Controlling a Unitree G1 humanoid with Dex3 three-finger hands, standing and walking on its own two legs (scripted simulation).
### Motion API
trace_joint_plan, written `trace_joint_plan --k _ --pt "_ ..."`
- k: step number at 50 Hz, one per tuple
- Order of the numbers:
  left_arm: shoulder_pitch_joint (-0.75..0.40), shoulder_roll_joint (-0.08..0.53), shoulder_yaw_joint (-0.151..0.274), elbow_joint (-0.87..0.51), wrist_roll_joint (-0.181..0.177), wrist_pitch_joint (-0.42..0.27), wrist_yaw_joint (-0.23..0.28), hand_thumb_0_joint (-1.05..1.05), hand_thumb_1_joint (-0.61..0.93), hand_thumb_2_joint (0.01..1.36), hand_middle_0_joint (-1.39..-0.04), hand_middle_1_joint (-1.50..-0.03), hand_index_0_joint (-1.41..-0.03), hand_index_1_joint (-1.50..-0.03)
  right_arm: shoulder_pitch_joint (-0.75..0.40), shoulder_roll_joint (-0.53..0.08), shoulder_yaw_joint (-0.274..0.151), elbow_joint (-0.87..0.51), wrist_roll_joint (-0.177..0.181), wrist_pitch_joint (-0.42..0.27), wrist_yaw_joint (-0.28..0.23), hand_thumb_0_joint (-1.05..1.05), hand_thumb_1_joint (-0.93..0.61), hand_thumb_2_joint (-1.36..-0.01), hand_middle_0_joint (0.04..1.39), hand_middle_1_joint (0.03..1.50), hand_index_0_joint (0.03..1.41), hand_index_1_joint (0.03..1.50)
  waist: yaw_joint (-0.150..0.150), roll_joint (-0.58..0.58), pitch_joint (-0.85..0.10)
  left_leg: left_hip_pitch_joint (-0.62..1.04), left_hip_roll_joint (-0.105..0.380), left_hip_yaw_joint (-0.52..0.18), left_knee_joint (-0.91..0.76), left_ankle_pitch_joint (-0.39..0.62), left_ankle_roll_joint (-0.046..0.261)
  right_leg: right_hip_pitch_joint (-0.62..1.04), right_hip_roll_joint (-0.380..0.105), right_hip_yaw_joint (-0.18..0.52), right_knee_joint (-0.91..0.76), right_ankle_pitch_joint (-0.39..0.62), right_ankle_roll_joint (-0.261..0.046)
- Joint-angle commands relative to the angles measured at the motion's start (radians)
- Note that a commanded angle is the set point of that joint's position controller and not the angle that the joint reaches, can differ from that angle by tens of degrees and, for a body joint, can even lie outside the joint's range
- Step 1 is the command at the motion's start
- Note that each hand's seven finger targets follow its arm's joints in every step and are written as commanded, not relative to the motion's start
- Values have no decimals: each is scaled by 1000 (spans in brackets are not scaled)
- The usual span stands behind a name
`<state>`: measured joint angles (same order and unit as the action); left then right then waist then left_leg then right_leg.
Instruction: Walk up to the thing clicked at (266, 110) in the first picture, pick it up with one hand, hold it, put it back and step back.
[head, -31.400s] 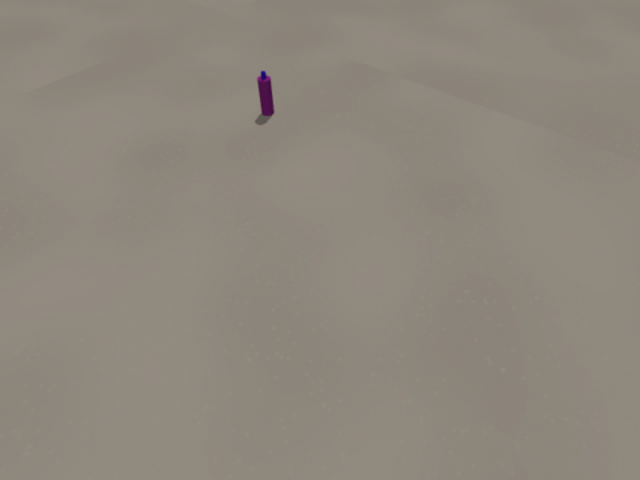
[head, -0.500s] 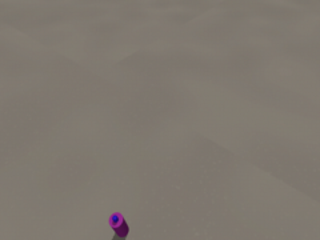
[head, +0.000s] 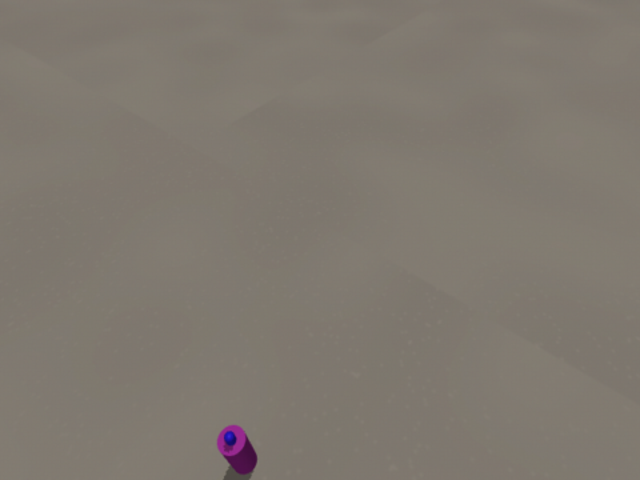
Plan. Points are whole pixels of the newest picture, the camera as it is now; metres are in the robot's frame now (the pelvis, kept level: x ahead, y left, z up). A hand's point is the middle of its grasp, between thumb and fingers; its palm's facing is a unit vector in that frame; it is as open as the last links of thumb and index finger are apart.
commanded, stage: stand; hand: left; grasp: from the side
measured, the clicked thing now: (237, 449) +0.33 +0.25 -0.66
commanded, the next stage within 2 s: step back in 0.14 s
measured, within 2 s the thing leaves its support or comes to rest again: neither
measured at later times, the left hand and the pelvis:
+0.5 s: hand out of the picture +0.02 +0.25 -0.16, palm faces -0.04 -0.90 -0.43, open 7.4 cm; pelvis -0.06 -0.03 -0.03, yaw -1 degrees
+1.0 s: hand out of the picture -0.07 +0.27 -0.17, palm faces +0.04 -0.92 -0.38, open 7.4 cm; pelvis -0.17 +0.00 -0.02, yaw +1 degrees
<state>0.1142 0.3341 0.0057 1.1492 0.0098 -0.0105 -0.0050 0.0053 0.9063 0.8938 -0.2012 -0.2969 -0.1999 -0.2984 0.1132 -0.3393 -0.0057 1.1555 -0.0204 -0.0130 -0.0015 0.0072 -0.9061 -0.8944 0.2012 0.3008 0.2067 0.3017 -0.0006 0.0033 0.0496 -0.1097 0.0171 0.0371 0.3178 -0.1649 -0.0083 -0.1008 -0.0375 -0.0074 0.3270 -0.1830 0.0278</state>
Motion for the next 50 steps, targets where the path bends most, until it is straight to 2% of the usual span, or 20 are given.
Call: trace_joint_plan --k 1,6,7,9,16,18,19,20,21,22,25,31,35,38,39,40,41,44,45,50 --pt "-49 206 36 -61 4 -21 19 0 900 900 -200 -300 -200 -300 -48 -210 -40 -64 6 -17 -10 0 -900 -900 200 300 200 300 -5 -3 -86 37 124 -99 -41 142 26 2 -103 84 -49 164 -39" --pt "-40 212 36 -62 2 -19 19 0 900 900 -200 -300 -200 -300 -45 -209 -38 -64 7 -17 -11 0 -900 -900 200 300 200 300 -5 1 -80 41 124 -95 -43 148 25 2 -101 82 -46 174 -40" --pt "-35 284 74 -95 -21 -10 22 0 900 900 -200 -300 -200 -300 -71 -272 -63 -88 20 3 -5 0 -900 -900 200 300 200 300 -6 -11 16 -28 113 -115 52 291 48 -86 -80 87 45 320 -44" --pt "-13 263 74 -129 -23 -3 28 0 900 900 -200 -300 -200 -300 -42 -265 -70 -111 30 16 -3 0 -900 -900 200 300 200 300 -14 6 -50 -15 131 -109 85 352 72 -79 -68 65 113 316 -59" --pt "82 228 82 -192 0 36 20 0 900 900 -200 -300 -200 -300 -122 -306 -110 -238 15 46 -2 0 -900 -900 200 300 200 300 15 193 -107 -223 274 -220 96 208 238 -95 42 8 490 -216 -76" --pt "145 229 90 -192 3 36 17 0 900 900 -200 -300 -200 -300 -158 -296 -111 -274 11 56 -1 0 -900 -900 200 300 200 300 50 181 -114 -240 247 -191 206 207 212 -78 27 35 394 -163 -88" --pt "147 248 96 -198 5 28 18 0 900 900 -200 -300 -200 -300 -153 -266 -105 -284 17 62 1 0 -900 -900 200 300 200 300 54 65 -100 -240 148 -128 348 141 152 -107 -37 119 251 26 -102" --pt "121 308 112 -220 16 15 21 0 900 900 -200 -300 -200 -300 -144 -208 -90 -295 30 68 -1 0 -900 -900 200 300 200 300 46 -149 -48 -316 -35 -65 553 -78 60 -134 -203 356 38 247 -141" --pt "60 381 130 -260 21 10 25 0 900 900 -200 -300 -200 -300 -114 -179 -81 -298 30 77 -11 0 -900 -900 200 300 200 300 35 -228 -23 -378 -148 -134 731 -444 33 -166 -331 484 -4 412 -262" --pt "22 408 132 -287 29 7 30 0 900 900 -200 -300 -200 -300 -65 -203 -92 -284 19 84 -21 0 -900 -900 200 300 200 300 23 -215 -37 -355 -133 -218 877 -506 33 -241 -379 550 -2 388 -332" --pt "-116 304 114 -337 29 7 39 0 900 900 -200 -300 -200 -300 56 -252 -106 -244 45 78 -19 0 -900 -900 200 300 200 300 -49 -120 -82 -348 -136 -221 966 -327 15 -159 -195 256 86 323 -235" --pt "66 281 128 -347 22 19 56 0 900 900 -200 -300 -200 -300 -9 -242 -75 -304 12 62 -27 0 -900 -900 200 300 200 300 72 -156 -116 -421 -78 -173 682 -363 -15 111 -246 263 170 457 -273" --pt "42 297 132 -384 16 32 47 0 900 900 -200 -300 -200 -300 63 -235 -85 -288 1 56 -18 0 -900 -900 200 300 200 300 36 -207 -135 -250 -63 -69 410 -323 12 40 -218 228 187 407 -223" --pt "-5 291 121 -407 5 43 37 0 900 900 -200 -300 -200 -300 157 -243 -101 -255 -13 47 -9 0 -900 -900 200 300 200 300 -31 -137 -134 -68 -35 -50 141 -39 44 -129 -172 182 255 211 -142" --pt "13 252 111 -416 1 45 35 0 900 900 -200 -300 -200 -300 134 -291 -115 -272 -28 42 -7 0 -900 -900 200 300 200 300 -22 25 -136 -29 121 -275 86 20 94 -249 -82 132 355 21 -92" --pt "-26 228 107 -430 -5 41 41 0 900 900 -200 -300 -200 -300 54 -400 -132 -299 -21 43 4 0 -900 -900 200 300 200 300 -32 276 -90 -79 309 -492 14 152 222 -377 133 4 550 -377 -39" --pt "-86 252 125 -420 19 42 54 0 900 900 -200 -300 -200 -300 52 -419 -139 -312 -23 38 4 0 -900 -900 200 300 200 300 -77 254 -63 -180 373 -575 -9 205 313 -351 152 150 773 -514 -29" --pt "38 228 123 -361 -10 46 53 0 900 900 -200 -300 -200 -300 -68 -290 -100 -335 -22 33 -18 0 -900 -900 200 300 200 300 35 111 -33 -98 219 -283 103 398 214 -444 165 215 958 -351 -49" --pt "75 237 125 -355 -8 43 52 0 900 900 -200 -300 -200 -300 -69 -283 -101 -349 -14 32 -23 0 -900 -900 200 300 200 300 45 146 -40 -66 225 -273 125 393 229 -440 149 199 963 -325 -45" --pt "38 216 118 -384 2 29 40 0 900 900 -200 -300 -200 -300 35 -272 -107 -351 -3 32 -29 0 -900 -900 200 300 200 300 -28 146 -59 81 253 -259 191 479 282 -429 108 149 736 -362 9"
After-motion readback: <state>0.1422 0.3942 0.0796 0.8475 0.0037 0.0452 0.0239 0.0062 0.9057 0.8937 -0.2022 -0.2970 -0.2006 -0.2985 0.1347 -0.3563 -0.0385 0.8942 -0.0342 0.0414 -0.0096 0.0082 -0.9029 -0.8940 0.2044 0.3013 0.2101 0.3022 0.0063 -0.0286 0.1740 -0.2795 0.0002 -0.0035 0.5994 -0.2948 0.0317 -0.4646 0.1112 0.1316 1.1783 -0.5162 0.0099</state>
